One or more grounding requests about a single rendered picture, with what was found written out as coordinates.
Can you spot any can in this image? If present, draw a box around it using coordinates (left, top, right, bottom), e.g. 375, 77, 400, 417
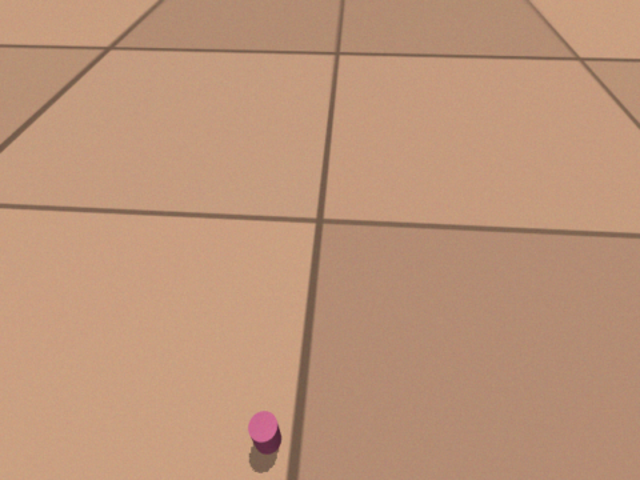
248, 411, 282, 454

